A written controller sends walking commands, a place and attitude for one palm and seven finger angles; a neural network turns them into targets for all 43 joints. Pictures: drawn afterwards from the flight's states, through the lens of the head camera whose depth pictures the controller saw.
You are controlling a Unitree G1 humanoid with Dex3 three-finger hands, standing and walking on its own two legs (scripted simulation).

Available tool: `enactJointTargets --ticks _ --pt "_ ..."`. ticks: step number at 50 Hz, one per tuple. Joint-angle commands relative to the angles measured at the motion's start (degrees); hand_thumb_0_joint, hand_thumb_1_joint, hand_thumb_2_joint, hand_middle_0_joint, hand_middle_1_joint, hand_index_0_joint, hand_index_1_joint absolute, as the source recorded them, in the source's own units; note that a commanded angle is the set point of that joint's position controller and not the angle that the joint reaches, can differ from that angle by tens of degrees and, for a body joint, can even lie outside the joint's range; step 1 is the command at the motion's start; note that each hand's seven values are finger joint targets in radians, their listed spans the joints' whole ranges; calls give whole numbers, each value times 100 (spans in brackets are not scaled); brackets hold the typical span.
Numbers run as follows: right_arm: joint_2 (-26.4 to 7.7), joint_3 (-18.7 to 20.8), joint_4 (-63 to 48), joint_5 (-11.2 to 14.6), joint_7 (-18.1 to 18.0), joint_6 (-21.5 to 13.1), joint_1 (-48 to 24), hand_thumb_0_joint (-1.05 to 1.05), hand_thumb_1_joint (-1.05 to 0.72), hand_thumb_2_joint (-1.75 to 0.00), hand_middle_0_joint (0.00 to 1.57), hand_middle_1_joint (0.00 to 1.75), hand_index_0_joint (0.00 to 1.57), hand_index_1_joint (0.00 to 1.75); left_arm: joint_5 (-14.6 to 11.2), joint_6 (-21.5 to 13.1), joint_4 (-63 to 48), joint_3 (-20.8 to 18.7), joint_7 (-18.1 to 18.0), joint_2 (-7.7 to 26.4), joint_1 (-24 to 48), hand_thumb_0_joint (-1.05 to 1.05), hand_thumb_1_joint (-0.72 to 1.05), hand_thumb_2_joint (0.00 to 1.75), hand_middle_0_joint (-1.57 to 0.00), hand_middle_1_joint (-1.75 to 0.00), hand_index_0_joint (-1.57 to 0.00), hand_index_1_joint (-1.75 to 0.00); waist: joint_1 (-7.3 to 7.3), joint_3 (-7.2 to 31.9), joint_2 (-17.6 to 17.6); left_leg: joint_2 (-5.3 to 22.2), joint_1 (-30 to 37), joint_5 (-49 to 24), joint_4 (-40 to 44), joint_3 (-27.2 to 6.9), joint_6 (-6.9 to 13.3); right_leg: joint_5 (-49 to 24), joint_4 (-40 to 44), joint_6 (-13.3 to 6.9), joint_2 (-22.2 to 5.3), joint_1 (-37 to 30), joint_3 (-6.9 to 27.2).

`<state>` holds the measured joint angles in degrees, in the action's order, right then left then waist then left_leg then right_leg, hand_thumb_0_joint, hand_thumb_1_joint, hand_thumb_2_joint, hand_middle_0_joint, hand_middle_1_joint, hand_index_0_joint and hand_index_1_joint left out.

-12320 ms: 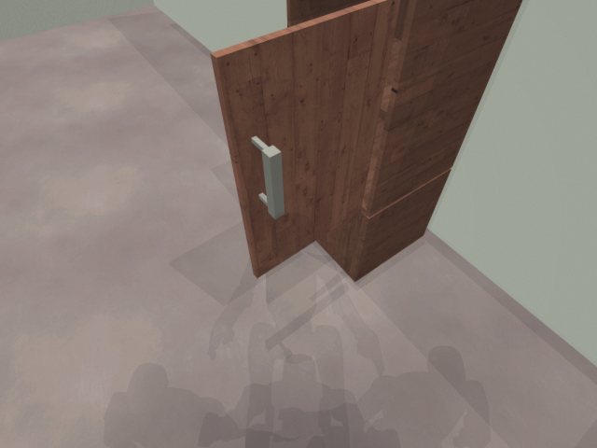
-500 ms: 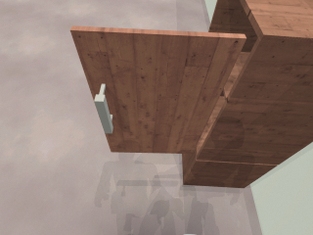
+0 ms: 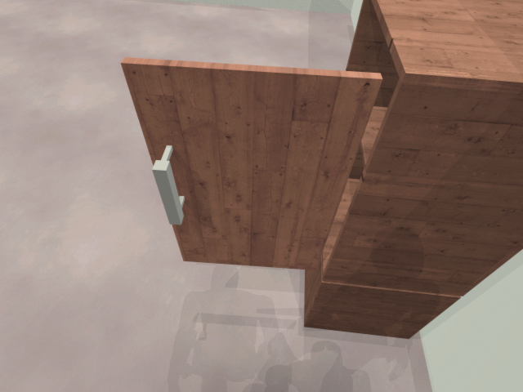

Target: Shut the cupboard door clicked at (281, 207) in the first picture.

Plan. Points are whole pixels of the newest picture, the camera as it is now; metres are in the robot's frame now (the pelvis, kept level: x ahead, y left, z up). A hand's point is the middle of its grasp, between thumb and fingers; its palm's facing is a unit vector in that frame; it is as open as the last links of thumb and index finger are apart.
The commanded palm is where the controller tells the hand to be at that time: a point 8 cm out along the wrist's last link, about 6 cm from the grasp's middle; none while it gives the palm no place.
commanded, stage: look again from close up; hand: left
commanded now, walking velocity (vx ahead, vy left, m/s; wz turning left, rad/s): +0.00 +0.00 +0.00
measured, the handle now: (172, 186) +0.47 +0.22 +0.01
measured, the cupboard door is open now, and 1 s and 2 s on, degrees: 92 92 92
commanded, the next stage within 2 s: raise the hand and make a fist in 0.52 s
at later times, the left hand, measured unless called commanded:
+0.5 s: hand out of the picture +0.01 +0.19 -0.18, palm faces +0.02 -0.98 -0.19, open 7.4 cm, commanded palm none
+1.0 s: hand (156, 383) +0.14 +0.17 -0.06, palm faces +0.00 -1.00 +0.04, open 6.4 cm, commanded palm +0.11 +0.23 -0.05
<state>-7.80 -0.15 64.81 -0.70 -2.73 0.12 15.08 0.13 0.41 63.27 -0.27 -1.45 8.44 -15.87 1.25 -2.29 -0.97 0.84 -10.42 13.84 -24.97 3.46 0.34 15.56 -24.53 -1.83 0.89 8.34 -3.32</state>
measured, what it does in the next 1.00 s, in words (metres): lowers itself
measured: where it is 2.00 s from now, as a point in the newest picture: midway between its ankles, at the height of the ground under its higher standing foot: outside the picture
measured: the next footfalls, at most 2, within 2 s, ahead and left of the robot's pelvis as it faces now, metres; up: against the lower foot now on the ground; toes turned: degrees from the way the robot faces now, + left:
none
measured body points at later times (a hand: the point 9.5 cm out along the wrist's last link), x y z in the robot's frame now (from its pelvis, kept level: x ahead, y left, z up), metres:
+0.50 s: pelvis +0.00 +0.02 +0.00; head +0.01 +0.02 +0.45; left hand +0.01 +0.24 -0.16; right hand +0.01 -0.20 -0.16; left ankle +0.00 +0.11 -0.74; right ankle -0.02 -0.09 -0.74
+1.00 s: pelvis -0.03 +0.00 -0.07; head +0.01 +0.02 +0.37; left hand +0.14 +0.22 -0.06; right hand +0.19 -0.25 -0.11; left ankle +0.00 +0.11 -0.74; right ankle -0.02 -0.10 -0.74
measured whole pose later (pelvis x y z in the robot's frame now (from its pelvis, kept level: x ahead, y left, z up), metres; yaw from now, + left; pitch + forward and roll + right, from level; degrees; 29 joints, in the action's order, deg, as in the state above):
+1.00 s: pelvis -0.03 +0.00 -0.07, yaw +1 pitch +12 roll +1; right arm -14.5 4.2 31.9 0.2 1.3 -15.5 8.9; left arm -13.1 -32.6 8.9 -6.1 18.2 8.7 -26.0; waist 0.6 7.5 -4.0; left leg 0.4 -45.3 25.9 -59.3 2.8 0.7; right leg 29.5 -61.1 -2.3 -1.2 43.6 -3.4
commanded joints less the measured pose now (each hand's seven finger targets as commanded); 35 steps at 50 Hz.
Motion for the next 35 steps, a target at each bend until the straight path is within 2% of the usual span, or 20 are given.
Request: enactJointTargets --ticks 1,2,3,4,5,6,8,9,10,11,13,17,19,24,30,31,32,33,34,35 --pt "-766 110 -530 73 102 -180 -297 0 -90 -90 20 30 20 30 130 -277 66 -38 -282 653 -929 0 90 90 -20 -30 -20 -30 144 -291 138 492 -306 -778 -768 -300 -52 -3040 569 227 -1040 351 1003" --pt "-381 81 -678 40 150 -105 129 0 -90 -90 20 30 20 30 91 -342 -225 -53 -248 872 -589 0 90 90 -20 -30 -20 -30 -282 134 -115 255 -347 405 -698 -350 -19 -2072 610 -45 -1270 226 1237" --pt "-406 91 -580 13 160 -97 286 0 -90 -90 20 30 20 30 85 -350 -313 -43 -193 782 -361 0 90 90 -20 -30 -20 -30 -332 102 45 258 -201 367 -531 -349 1 -1017 634 -238 -1182 455 1103" --pt "-340 51 -564 -24 188 -120 404 0 -90 -90 20 30 20 30 90 -401 -306 -44 -170 753 -324 0 90 90 -20 -30 -20 -30 -340 308 91 226 -40 -93 -458 -296 -12 -1282 540 -319 -1063 373 947" --pt "-407 47 -578 -24 191 -135 511 0 -90 -90 20 30 20 30 68 -400 -307 -27 -161 680 -381 0 90 90 -20 -30 -20 -30 -370 360 -88 278 25 -202 -367 -368 20 -912 468 -300 -967 418 861" --pt "-461 53 -616 -19 187 -144 495 0 -90 -90 20 30 20 30 60 -375 -329 -5 -149 607 -392 0 90 90 -20 -30 -20 -30 -349 252 -205 305 -8 -267 -291 -426 57 -589 437 -258 -869 505 800" --pt "-532 40 -630 -10 170 -177 455 0 -90 -90 20 30 20 30 58 -329 -309 28 -128 496 -428 0 90 90 -20 -30 -20 -30 -289 44 -123 392 -116 -434 -55 -552 127 -308 328 -187 -717 563 707" --pt "-508 20 -621 -13 162 -196 401 0 -90 -90 20 30 20 30 63 -316 -300 31 -114 480 -450 0 90 90 -20 -30 -20 -30 -234 -140 139 411 -216 -521 63 -571 149 -355 302 -182 -673 589 690" --pt "-532 8 -620 -12 154 -202 382 0 -90 -90 20 30 20 30 58 -302 -273 36 -104 477 -509 0 90 90 -20 -30 -20 -30 -204 -187 177 414 -277 -536 127 -639 169 -316 255 -161 -635 545 686" --pt "-566 1 -621 -8 147 -205 383 0 -90 -90 20 30 20 30 57 -285 -262 39 -100 474 -548 0 90 90 -20 -30 -20 -30 -183 -246 4 438 -317 -539 165 -652 191 -306 233 -140 -612 521 651" --pt "-608 -11 -593 1 140 -201 373 0 -90 -90 20 30 20 30 53 -255 -238 53 -92 470 -584 0 90 90 -20 -30 -20 -30 -151 -345 -105 426 -379 -372 270 -669 207 -114 274 -122 -603 524 670" --pt "-645 -26 -518 -4 137 -216 379 0 -90 -90 20 30 20 30 52 -236 -238 46 -85 524 -580 0 90 90 -20 -30 -20 -30 -116 -331 -110 420 -320 -475 351 -657 216 -214 267 -92 -632 458 647" --pt "-610 -37 -463 -2 131 -222 367 0 -90 -90 20 30 20 30 52 -234 -248 47 -84 545 -590 0 90 90 -20 -30 -20 -30 -91 -333 6 421 -311 -507 392 -642 231 -306 284 -95 -640 402 643" --pt "-653 -48 -369 1 113 -263 400 0 -90 -90 20 30 20 30 46 -211 -265 22 -81 616 -512 0 90 90 -20 -30 -20 -30 -61 -107 140 457 -214 -881 409 -637 245 -650 184 -65 -656 151 558" --pt "-660 -45 -293 6 89 -264 421 0 -90 -90 20 30 20 30 46 -187 -222 5 -89 627 -457 0 90 90 -20 -30 -20 -30 -64 -109 92 466 -137 -1149 381 -619 240 -906 163 -48 -687 80 547" --pt "-843 16 -649 67 132 -252 -76 0 -90 -90 20 30 20 30 125 -280 -68 14 -300 681 -783 0 90 90 -20 -30 -20 -30 73 -302 -77 562 -394 -1709 -673 -471 76 -2675 249 54 -940 419 805" --pt "-2127 357 -2312 114 -363 -1390 524 0 -90 -90 20 30 20 30 -650 -1835 -9711 -2355 -359 3972 4276 0 90 90 -20 -30 -20 -30 -1019 2153 577 352 1530 -2887 -593 -654 197 -2511 -925 119 -290 504 104" --pt "-1279 -117 -2205 417 -436 -1908 21 0 -90 -90 20 30 20 30 -690 -1304 -7794 -24 -347 1093 144 0 90 90 -22 -32 -22 -32 -338 2812 2516 330 2316 -3575 -521 -675 9 -787 -1558 68 15 1037 -98" --pt "-1300 -46 -1939 247 -365 -2096 -37 0 -90 -90 20 30 20 30 -934 -997 -7719 -192 -557 955 -28 0 90 90 -24 -34 -24 -34 -157 2656 1843 394 1837 -4196 -190 -718 -261 -270 -1204 12 34 924 -129" --pt "-980 11 -1794 277 -131 -2127 -13 0 -90 -90 20 30 20 30 -878 -312 -6114 701 -465 -639 -1533 0 90 90 -25 -36 -25 -36 -313 1574 1372 400 1032 -3671 22 -833 -232 26 -1151 120 -108 1347 -133"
